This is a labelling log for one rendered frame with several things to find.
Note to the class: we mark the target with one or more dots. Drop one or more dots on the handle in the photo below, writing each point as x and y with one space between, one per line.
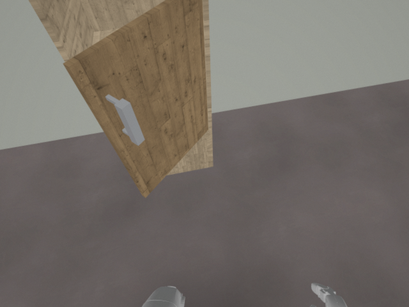
126 113

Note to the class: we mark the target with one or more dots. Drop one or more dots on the left robot thigh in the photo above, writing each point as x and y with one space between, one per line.
165 297

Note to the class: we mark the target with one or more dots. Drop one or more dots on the cupboard door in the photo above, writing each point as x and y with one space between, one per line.
157 63

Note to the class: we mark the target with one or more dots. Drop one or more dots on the right robot hand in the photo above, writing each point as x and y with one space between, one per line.
328 296

